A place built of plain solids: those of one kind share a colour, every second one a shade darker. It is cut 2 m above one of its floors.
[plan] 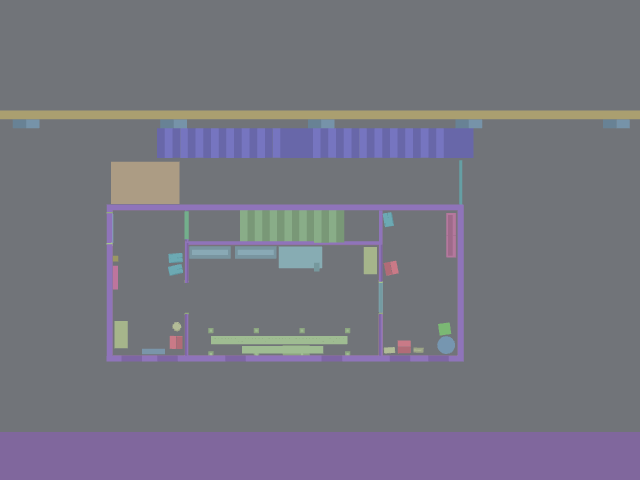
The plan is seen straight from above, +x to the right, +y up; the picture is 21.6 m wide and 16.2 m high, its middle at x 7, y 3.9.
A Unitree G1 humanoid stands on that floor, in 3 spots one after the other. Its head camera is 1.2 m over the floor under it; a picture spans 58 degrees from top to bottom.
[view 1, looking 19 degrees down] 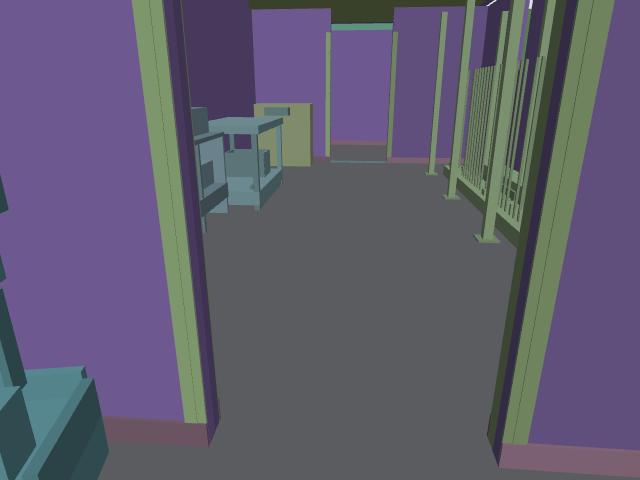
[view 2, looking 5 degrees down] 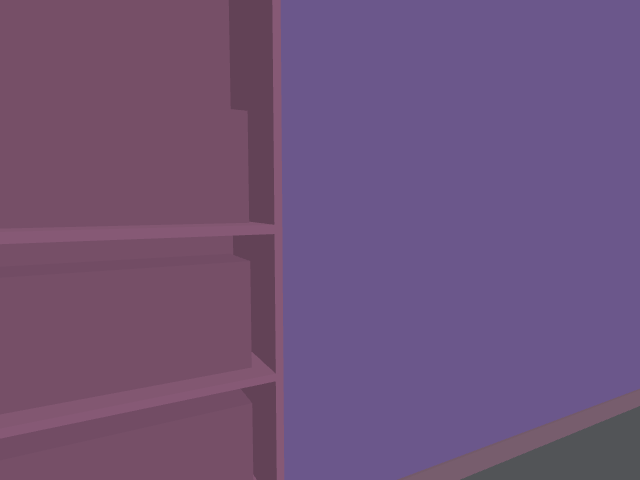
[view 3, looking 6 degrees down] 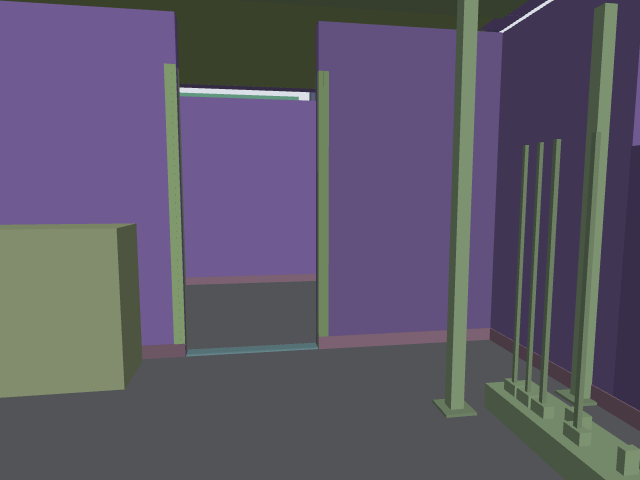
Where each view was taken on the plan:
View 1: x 1.25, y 1.95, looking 5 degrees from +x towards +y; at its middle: ground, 3.69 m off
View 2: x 10.35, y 3.70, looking -28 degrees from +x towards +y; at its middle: wall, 1.48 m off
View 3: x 5.75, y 1.95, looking -9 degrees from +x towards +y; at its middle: door_frame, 3.29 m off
